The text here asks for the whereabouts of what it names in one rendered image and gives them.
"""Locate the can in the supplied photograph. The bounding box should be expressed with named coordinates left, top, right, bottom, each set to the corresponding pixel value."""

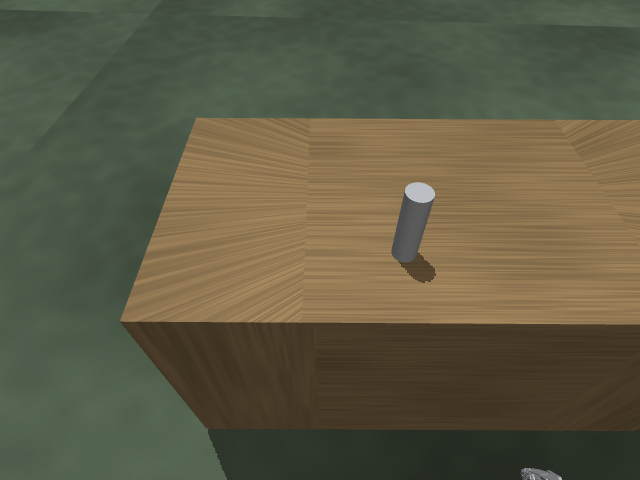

left=391, top=182, right=435, bottom=263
